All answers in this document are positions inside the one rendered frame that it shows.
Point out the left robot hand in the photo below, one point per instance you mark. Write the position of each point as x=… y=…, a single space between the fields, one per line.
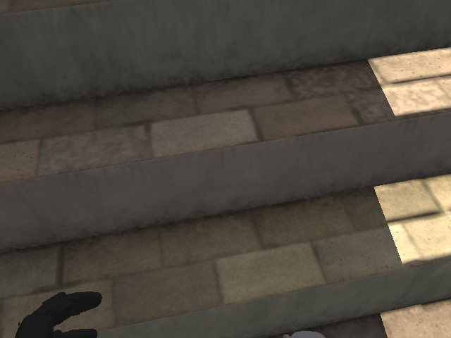
x=53 y=311

